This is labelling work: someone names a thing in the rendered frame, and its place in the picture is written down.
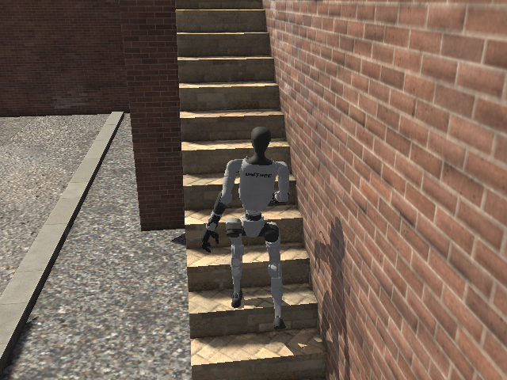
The stairs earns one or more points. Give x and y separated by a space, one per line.
226 89

